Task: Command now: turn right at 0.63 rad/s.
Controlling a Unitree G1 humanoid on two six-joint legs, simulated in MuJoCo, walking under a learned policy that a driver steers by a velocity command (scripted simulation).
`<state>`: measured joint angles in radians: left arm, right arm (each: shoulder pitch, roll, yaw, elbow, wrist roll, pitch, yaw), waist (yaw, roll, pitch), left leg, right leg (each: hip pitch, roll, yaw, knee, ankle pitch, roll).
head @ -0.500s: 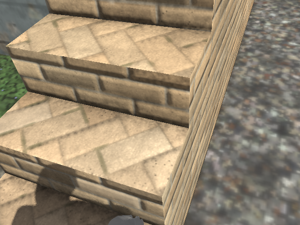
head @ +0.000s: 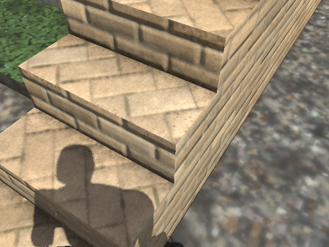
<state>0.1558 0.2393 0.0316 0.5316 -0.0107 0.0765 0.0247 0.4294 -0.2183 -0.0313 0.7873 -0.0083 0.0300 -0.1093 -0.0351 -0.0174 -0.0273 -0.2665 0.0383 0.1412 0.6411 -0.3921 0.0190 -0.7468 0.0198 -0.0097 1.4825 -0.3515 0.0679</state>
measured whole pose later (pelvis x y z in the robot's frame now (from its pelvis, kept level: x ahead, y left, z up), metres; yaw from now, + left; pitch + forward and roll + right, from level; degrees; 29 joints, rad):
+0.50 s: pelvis -0.08 -0.06 +0.01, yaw -24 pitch +4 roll +1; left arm 0.19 0.26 0.05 0.54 0.01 0.05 0.05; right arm 0.10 -0.27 -0.06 0.67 -0.01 0.00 -0.05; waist 0.01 0.03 -0.01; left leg -0.60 0.00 -0.07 0.95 -0.26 -0.05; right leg -0.43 0.09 0.15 0.59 -0.22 -0.03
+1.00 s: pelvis -0.10 -0.04 +0.01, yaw -5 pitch +3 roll -2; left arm 0.17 0.24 0.07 0.62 0.02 0.02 0.06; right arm 0.11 -0.32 -0.09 0.61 0.03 0.05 -0.02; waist 0.03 0.03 0.04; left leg -0.62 0.04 -0.03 1.17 -0.36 -0.08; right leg -0.29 -0.02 -0.12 0.48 -0.24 -0.02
